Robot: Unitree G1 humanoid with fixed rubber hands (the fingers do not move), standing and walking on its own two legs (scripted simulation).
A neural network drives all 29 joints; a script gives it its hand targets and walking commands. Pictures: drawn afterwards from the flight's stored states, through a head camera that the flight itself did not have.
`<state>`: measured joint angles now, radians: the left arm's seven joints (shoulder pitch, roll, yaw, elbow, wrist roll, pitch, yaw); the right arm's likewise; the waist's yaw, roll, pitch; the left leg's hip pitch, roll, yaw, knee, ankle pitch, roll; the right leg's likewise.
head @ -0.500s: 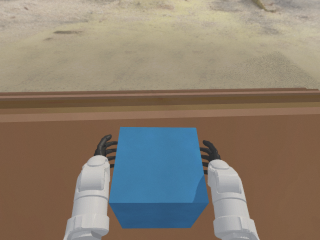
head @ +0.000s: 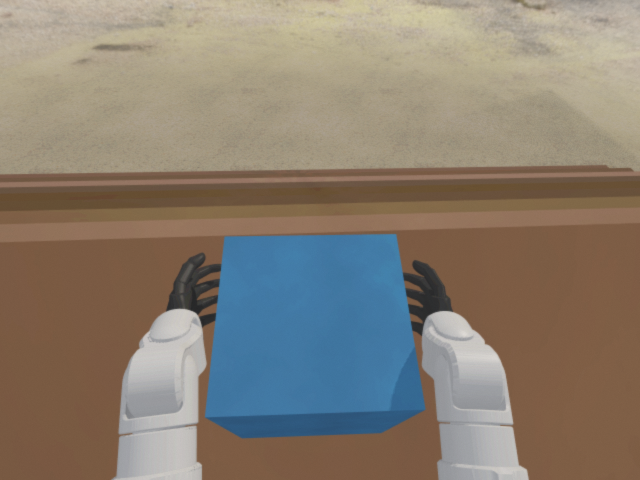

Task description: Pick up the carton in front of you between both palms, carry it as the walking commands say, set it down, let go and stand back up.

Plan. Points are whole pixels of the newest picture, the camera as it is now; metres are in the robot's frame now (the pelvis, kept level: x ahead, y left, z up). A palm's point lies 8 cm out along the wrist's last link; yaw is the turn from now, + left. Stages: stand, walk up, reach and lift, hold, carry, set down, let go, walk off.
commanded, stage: carry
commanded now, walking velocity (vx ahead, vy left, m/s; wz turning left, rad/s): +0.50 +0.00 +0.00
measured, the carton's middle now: (311, 345) +0.29 +0.01 +0.01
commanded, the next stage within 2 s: none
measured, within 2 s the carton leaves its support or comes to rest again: neither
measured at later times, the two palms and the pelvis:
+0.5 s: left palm (187, 215) +0.49 +0.21 +0.07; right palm (374, 213) +0.50 -0.09 +0.07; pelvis +0.27 +0.05 -0.02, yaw +1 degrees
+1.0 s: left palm (224, 122) +0.81 +0.20 +0.06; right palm (359, 127) +0.82 -0.10 +0.06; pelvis +0.59 +0.04 -0.03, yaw +3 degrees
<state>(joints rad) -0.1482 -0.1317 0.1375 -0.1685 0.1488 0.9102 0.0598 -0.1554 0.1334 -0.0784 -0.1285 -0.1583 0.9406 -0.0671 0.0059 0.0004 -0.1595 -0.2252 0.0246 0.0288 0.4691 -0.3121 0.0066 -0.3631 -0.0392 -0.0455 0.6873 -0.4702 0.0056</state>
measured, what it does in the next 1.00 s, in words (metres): walks ahead: right foot, then left foot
